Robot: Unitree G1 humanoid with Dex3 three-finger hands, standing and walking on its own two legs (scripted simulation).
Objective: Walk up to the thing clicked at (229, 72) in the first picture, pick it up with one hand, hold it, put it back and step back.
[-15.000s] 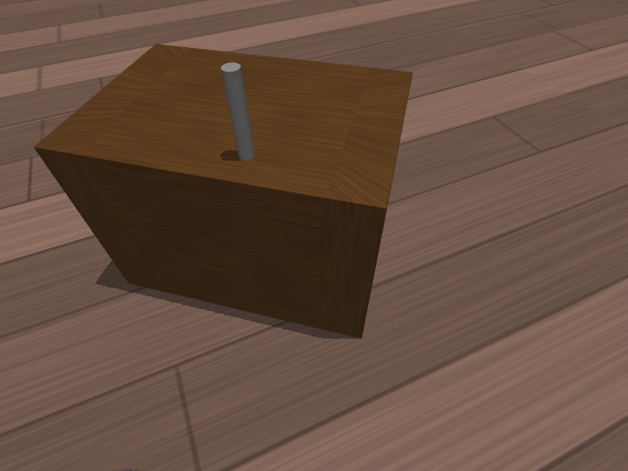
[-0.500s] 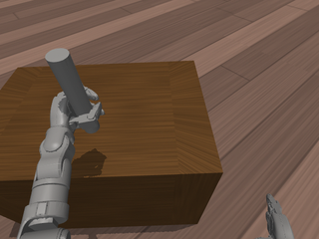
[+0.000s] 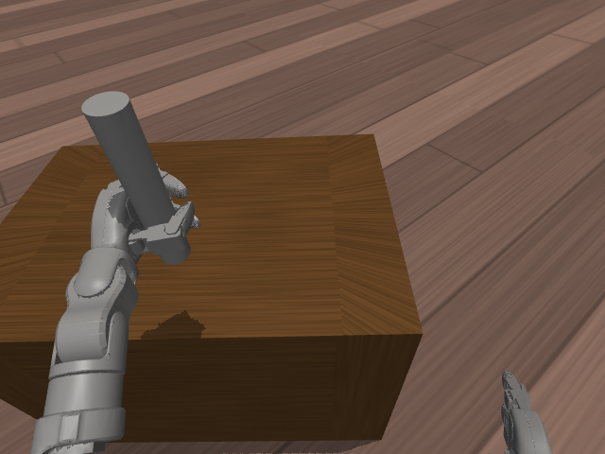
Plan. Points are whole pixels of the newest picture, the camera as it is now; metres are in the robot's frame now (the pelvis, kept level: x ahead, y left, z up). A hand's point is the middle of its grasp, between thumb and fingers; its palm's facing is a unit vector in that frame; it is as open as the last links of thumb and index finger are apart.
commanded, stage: lift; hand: left
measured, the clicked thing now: (147, 193) +0.34 +0.19 +0.21
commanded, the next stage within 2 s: hold in 0.02 s
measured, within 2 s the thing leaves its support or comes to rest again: neither
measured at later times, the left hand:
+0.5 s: hand (166, 209) +0.34 +0.17 +0.19, palm faces +0.08 -1.00 -0.02, open 5.1 cm
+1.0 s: hand (167, 209) +0.34 +0.17 +0.19, palm faces +0.09 -1.00 -0.01, open 5.1 cm
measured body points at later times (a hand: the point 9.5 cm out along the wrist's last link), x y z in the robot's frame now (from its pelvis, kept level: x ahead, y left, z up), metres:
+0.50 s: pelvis +0.01 +0.00 +0.01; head -0.02 -0.02 +0.46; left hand +0.33 +0.22 +0.20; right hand +0.17 -0.26 -0.06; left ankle +0.02 +0.12 -0.73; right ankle -0.01 -0.13 -0.73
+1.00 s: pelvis +0.01 +0.00 +0.01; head -0.02 -0.02 +0.46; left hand +0.33 +0.22 +0.19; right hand +0.18 -0.26 -0.07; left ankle +0.02 +0.12 -0.73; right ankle -0.01 -0.13 -0.73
